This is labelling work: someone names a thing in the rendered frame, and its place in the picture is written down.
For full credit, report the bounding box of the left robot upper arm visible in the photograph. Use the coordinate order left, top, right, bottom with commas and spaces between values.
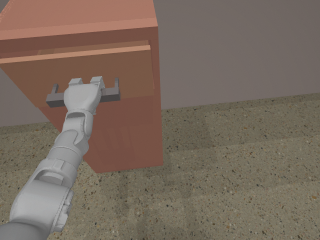
0, 179, 74, 240

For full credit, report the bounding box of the left robot hand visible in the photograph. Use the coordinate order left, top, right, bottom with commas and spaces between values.
63, 76, 105, 115

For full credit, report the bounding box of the robot left forearm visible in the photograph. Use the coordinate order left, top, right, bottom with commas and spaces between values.
9, 109, 94, 222

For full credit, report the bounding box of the drawer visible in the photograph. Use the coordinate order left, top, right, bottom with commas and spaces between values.
0, 40, 154, 108

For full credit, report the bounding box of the handle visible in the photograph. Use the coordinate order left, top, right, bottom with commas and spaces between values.
45, 77, 121, 108

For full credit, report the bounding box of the cabinet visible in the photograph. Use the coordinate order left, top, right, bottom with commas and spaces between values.
0, 0, 163, 174

